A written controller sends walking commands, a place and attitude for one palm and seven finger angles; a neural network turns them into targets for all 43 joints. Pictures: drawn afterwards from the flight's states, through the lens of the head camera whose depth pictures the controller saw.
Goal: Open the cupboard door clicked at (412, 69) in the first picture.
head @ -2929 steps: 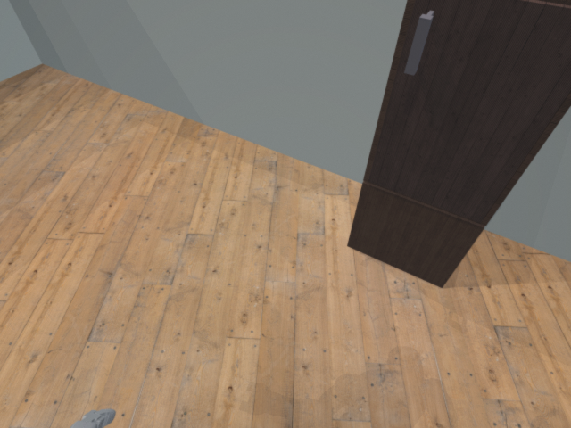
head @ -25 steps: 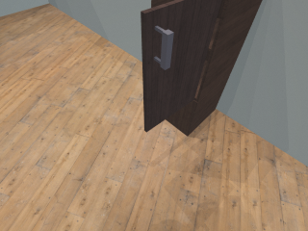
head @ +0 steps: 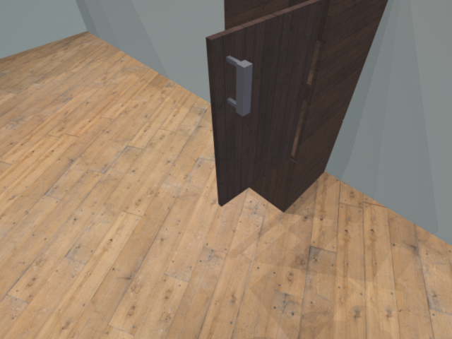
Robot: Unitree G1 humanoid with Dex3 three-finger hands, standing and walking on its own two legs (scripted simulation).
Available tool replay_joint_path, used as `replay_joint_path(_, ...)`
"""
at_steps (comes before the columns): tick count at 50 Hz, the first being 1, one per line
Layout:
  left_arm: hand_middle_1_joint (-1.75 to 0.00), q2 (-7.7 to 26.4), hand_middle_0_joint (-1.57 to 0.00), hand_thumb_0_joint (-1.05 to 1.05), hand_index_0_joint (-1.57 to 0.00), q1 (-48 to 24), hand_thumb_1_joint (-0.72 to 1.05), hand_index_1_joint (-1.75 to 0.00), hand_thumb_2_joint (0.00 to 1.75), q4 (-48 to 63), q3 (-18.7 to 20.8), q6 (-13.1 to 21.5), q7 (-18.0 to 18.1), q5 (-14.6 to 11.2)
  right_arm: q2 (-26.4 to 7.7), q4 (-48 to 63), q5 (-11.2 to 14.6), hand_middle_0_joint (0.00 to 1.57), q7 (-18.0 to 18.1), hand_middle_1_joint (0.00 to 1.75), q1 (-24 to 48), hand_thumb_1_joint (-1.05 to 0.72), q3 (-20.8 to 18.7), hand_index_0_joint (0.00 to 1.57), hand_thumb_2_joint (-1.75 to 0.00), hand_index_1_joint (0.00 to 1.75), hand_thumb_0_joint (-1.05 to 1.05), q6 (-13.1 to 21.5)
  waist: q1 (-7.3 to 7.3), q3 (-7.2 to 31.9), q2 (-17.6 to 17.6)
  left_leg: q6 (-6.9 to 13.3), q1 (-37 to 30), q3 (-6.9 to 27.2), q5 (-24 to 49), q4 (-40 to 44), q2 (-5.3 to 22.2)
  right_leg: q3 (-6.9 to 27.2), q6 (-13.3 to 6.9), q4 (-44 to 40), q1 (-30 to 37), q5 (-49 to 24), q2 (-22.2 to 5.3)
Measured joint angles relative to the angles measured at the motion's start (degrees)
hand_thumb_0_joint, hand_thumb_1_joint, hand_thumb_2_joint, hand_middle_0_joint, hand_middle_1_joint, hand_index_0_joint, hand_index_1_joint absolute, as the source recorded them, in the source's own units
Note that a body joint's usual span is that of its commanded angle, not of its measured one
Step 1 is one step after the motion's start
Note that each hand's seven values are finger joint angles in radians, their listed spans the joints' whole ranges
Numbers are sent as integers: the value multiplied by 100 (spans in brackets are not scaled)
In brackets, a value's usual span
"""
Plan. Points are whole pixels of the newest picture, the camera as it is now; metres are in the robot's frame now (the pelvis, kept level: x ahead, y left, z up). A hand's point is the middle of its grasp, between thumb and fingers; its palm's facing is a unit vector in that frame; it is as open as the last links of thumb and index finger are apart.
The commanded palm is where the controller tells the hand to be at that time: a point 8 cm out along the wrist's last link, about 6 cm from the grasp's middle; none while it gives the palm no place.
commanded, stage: let the arm hang, fingers relaxed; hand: left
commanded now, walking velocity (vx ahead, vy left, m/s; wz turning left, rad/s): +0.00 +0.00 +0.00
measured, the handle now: (237, 85) +0.61 +0.01 +0.14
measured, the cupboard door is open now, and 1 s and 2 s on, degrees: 85 85 85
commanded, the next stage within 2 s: look to check the result in 0.28 s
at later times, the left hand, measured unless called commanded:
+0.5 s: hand out of the picture +0.00 +0.16 -0.17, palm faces +0.04 -0.98 -0.19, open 7.4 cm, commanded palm none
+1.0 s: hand out of the picture +0.03 +0.16 -0.17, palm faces +0.04 -0.98 -0.21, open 7.4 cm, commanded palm none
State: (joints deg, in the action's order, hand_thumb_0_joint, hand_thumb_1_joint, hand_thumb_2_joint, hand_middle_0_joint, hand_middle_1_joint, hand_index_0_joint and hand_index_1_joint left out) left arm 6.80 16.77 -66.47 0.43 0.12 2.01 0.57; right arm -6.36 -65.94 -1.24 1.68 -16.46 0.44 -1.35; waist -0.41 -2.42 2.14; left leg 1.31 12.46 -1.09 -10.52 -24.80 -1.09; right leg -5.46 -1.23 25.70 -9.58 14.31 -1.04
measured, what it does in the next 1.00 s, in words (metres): stands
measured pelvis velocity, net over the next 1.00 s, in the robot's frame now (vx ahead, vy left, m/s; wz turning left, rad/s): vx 0.03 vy -0.02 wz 0.01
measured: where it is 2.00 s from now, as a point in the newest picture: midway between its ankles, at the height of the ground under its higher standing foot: outside the picture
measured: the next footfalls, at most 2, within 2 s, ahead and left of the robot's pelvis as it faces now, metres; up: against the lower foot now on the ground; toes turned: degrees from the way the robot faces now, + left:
none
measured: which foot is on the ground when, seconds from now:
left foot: down 0.00-1.00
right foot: down 0.00-1.00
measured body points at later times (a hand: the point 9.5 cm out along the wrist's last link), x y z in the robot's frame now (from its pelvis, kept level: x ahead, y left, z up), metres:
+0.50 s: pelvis +0.01 -0.01 +0.00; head +0.03 -0.02 +0.45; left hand +0.00 +0.21 -0.16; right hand +0.00 -0.22 -0.17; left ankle +0.03 +0.10 -0.74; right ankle +0.00 -0.10 -0.74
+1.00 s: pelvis +0.03 -0.02 +0.00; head +0.04 -0.03 +0.45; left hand +0.03 +0.21 -0.15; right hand +0.03 -0.24 -0.16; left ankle +0.03 +0.10 -0.74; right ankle +0.00 -0.10 -0.74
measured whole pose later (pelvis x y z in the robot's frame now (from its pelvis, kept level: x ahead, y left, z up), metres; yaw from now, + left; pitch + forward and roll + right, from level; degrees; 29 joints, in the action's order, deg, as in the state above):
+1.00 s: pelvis +0.03 -0.02 +0.00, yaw +0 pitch -1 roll +0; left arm 8.0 14.0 -65.9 0.7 1.0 1.7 0.5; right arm -9.1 -66.4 -1.0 2.1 -13.2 0.2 -0.5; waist -0.3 -3.3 1.2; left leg -0.1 9.5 -0.3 -11.1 -21.9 -0.2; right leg -6.1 -2.3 22.2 -6.2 14.8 0.2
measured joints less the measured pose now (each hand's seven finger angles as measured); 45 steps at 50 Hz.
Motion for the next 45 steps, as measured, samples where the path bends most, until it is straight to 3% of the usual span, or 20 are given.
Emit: replay_joint_path(45,-30,90,-20,0,-20,-233,91,-30,89,30,19,71,-32,-9,-264,-32,19,20,45,30,310,-91,-28,20,-89,30,1,78,19,-91,-91,-125,-266,64,-50,268,86,-50,-96,-327,300,39,109)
